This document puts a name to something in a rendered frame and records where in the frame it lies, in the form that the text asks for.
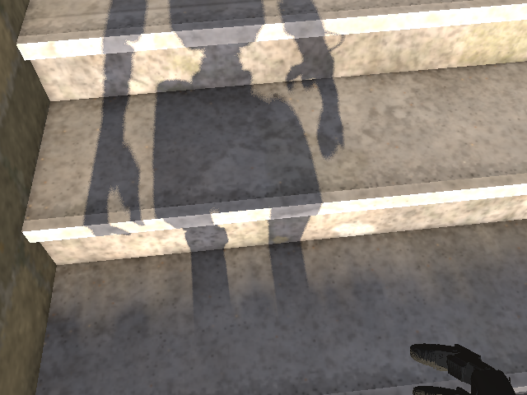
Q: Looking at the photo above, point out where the right robot hand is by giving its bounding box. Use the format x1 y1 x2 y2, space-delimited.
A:
410 343 516 395

